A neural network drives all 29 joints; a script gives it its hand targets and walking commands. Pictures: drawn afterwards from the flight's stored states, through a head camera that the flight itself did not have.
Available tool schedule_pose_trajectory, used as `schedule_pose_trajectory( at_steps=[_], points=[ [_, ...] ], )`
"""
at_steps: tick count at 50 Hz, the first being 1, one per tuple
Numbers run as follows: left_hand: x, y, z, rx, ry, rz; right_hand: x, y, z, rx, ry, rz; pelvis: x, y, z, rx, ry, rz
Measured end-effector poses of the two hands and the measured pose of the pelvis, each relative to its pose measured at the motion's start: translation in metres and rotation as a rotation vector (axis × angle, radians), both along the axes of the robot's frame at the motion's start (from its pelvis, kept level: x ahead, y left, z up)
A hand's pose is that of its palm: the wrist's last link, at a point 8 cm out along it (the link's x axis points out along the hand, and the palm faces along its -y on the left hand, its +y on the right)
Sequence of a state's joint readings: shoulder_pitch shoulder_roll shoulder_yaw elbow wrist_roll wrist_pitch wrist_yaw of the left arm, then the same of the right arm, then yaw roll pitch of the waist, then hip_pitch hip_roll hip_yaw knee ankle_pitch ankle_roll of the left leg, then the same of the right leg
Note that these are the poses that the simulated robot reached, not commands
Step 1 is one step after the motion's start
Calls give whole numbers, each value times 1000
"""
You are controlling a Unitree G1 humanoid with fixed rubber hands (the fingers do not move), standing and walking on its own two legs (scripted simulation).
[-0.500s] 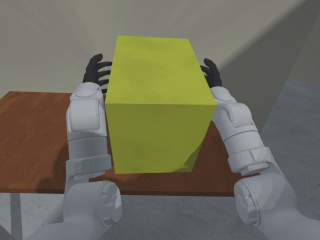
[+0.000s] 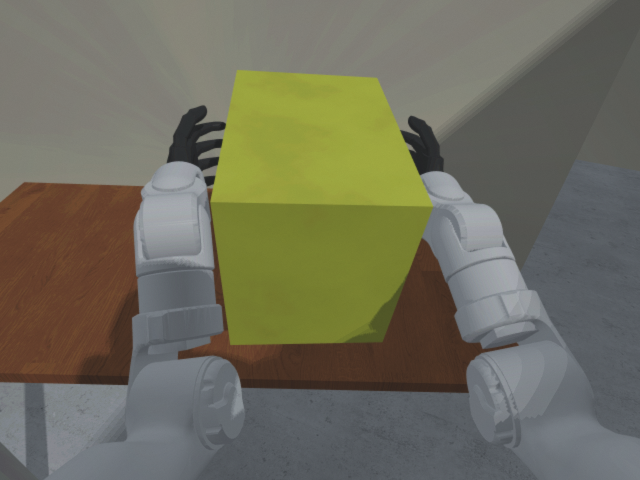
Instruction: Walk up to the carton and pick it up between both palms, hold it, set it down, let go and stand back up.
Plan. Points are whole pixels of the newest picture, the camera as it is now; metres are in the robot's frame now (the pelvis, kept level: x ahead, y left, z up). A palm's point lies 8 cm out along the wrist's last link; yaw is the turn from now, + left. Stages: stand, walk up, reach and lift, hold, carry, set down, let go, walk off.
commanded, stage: hold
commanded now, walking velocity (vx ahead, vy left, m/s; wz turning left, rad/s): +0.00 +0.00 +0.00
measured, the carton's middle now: (308, 203) +0.38 +0.01 +0.21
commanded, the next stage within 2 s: none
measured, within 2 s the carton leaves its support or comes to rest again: neither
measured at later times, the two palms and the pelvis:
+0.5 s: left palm (185, 175) +0.36 +0.15 +0.26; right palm (422, 183) +0.37 -0.13 +0.24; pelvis +0.00 +0.00 +0.00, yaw +0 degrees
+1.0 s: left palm (187, 176) +0.36 +0.15 +0.26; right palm (425, 184) +0.36 -0.13 +0.24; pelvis +0.00 +0.00 +0.00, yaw +0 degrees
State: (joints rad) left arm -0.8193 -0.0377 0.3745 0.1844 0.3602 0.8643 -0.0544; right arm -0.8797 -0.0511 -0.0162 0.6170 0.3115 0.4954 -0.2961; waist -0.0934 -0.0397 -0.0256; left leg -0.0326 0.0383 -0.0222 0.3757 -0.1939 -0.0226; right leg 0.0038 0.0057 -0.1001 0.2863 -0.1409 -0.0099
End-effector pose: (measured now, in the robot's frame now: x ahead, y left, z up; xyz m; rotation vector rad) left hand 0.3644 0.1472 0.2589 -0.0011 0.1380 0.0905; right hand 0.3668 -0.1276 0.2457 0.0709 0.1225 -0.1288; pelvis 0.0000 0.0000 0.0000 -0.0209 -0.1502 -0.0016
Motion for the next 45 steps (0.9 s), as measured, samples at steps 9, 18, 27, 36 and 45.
schedule_pose_trajectory(
  at_steps=[9, 18, 27, 36, 45],
  points=[
    [-1, 0, -1, -1, -7, -2, -1, 0, 0, -8, -6, -1, 1, 0, 0, -1, -2, -1],
    [-2, 1, -1, -4, -7, 0, -2, 1, 0, -6, -4, 0, 1, 0, 0, -1, -6, 0],
    [-2, 1, -1, 7, -9, 1, -1, 1, -2, -5, -5, 2, 1, 2, 0, -2, -2, 2],
    [-2, 0, -3, 5, -8, 1, -2, 0, -3, -7, -3, 2, 1, 2, 0, -1, -4, -1],
    [-4, -1, -2, 7, -13, 2, -3, -1, -3, -1, -7, 1, 0, 1, 0, -1, -6, -2]
  ],
)
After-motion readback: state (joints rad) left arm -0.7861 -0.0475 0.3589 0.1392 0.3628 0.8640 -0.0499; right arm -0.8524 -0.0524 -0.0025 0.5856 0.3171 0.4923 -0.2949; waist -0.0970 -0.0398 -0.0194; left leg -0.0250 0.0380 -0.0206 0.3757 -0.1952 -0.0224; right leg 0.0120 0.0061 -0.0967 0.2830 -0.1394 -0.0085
